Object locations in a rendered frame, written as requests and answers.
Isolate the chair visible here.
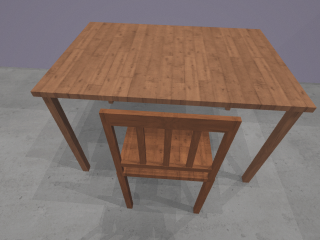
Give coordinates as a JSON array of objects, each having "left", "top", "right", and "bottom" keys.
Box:
[{"left": 99, "top": 108, "right": 242, "bottom": 214}]

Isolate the table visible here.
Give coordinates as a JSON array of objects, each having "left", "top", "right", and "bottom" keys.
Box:
[{"left": 30, "top": 22, "right": 317, "bottom": 183}]

